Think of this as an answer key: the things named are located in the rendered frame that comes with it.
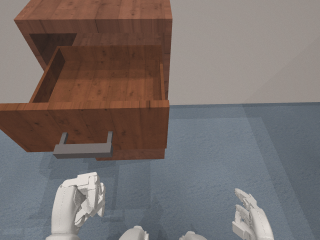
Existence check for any robot left shin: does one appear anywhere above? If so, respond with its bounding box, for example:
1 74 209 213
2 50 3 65
133 226 143 230

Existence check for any right robot hand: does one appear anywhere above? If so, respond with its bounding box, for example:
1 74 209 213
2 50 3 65
232 188 275 240

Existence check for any robot left thigh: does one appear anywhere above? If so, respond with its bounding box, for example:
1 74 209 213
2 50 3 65
119 228 149 240

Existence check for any handle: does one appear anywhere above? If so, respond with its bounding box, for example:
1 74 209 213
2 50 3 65
53 131 114 159

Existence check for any cabinet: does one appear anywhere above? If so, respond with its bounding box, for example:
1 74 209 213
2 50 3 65
14 0 173 161

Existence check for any drawer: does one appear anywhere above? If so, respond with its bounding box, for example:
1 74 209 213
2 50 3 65
0 45 170 153

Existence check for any left robot hand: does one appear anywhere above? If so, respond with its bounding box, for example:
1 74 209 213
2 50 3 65
51 172 106 235

